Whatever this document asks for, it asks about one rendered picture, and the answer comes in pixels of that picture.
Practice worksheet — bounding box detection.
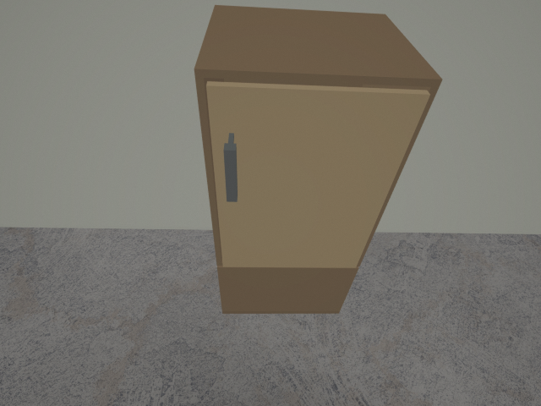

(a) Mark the cupboard door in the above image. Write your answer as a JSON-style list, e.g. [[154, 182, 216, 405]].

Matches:
[[206, 81, 430, 268]]

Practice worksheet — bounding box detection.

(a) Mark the handle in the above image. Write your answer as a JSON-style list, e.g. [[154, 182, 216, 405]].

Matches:
[[224, 133, 238, 202]]

